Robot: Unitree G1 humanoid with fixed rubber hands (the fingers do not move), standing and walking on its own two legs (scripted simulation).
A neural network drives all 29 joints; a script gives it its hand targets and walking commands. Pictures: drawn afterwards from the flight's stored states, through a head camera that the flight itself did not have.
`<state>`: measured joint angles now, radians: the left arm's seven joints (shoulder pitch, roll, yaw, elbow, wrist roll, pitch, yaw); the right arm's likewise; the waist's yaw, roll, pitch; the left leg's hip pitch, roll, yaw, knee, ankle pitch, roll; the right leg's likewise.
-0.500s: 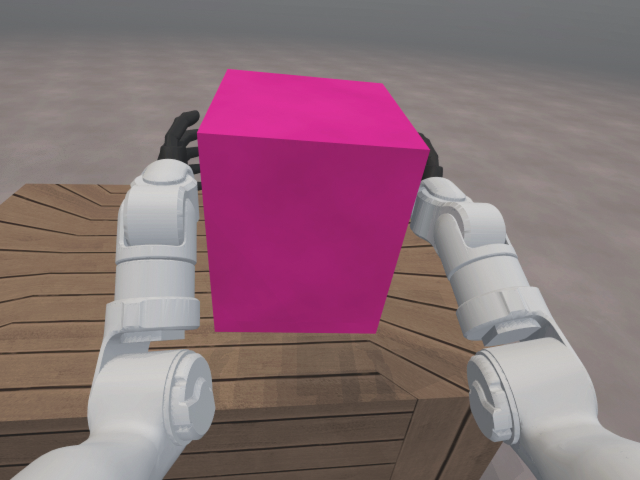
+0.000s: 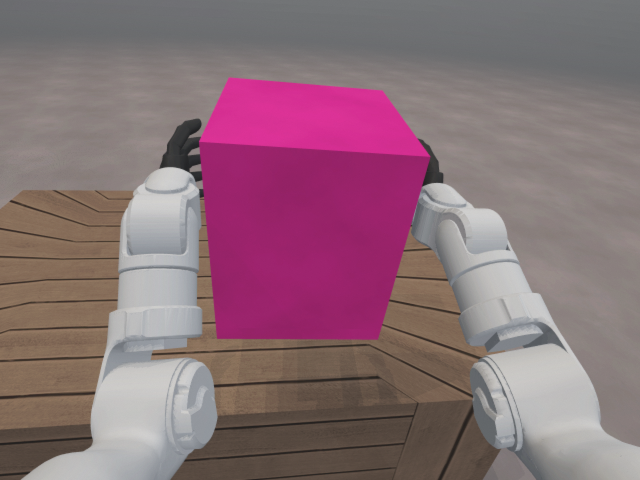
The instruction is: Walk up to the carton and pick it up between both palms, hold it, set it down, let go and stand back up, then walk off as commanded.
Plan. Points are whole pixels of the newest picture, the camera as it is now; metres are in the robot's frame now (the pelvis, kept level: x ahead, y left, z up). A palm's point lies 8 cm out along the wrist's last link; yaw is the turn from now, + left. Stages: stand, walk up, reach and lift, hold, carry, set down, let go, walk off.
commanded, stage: hold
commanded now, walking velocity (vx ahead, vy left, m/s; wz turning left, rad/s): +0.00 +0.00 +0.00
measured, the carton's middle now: (303, 208) +0.38 +0.01 +0.24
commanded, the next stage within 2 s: set down in 0.16 s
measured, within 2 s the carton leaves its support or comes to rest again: neither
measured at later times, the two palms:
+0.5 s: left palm (167, 169) +0.37 +0.16 +0.29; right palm (412, 197) +0.38 -0.13 +0.26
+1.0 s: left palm (188, 218) +0.40 +0.16 +0.22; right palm (401, 251) +0.39 -0.13 +0.17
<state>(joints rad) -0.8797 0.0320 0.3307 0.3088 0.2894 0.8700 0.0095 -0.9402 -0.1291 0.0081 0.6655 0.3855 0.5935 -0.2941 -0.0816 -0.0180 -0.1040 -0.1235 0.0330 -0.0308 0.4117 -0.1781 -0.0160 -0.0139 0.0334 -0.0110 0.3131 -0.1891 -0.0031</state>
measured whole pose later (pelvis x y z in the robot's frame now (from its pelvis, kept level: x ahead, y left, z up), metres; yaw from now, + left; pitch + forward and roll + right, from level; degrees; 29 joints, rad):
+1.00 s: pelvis +0.00 +0.00 +0.00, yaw +1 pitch -8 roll -1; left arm -0.79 -0.01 0.27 0.27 0.32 0.59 -0.01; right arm -0.70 -0.01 -0.10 0.63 0.16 0.16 -0.22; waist -0.04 -0.09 0.09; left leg -0.06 0.02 -0.04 0.37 -0.17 -0.01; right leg 0.04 0.02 -0.02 0.29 -0.19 0.00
